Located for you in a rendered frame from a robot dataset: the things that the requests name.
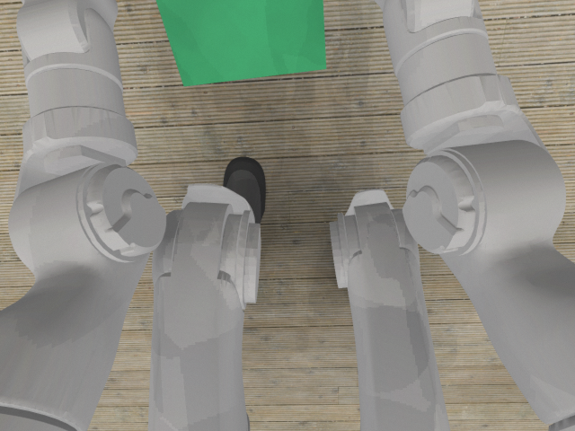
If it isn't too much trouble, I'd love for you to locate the left robot forearm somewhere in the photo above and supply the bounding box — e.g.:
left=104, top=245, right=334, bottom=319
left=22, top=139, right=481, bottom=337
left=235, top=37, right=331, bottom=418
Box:
left=13, top=0, right=138, bottom=202

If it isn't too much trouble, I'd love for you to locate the right robot upper arm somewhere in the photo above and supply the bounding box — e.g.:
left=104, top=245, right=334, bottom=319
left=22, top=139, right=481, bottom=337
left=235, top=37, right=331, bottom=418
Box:
left=402, top=140, right=575, bottom=431

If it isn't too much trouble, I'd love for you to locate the right robot forearm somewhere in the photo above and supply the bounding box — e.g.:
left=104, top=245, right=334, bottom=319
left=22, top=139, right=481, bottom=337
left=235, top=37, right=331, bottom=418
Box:
left=374, top=0, right=550, bottom=155

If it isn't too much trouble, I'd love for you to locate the robot left foot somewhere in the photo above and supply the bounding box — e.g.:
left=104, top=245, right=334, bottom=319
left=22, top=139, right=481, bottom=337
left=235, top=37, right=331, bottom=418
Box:
left=223, top=157, right=266, bottom=224

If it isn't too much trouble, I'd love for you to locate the left robot upper arm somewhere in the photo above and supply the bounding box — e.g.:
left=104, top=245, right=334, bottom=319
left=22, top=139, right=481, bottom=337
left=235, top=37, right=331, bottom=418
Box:
left=0, top=163, right=166, bottom=431

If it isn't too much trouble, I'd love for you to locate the left robot thigh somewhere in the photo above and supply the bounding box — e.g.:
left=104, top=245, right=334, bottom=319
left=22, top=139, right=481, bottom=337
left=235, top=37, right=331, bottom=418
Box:
left=148, top=202, right=261, bottom=431

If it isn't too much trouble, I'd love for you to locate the carton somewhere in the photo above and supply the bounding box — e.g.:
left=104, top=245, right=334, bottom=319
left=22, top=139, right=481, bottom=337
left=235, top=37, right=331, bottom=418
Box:
left=156, top=0, right=326, bottom=86

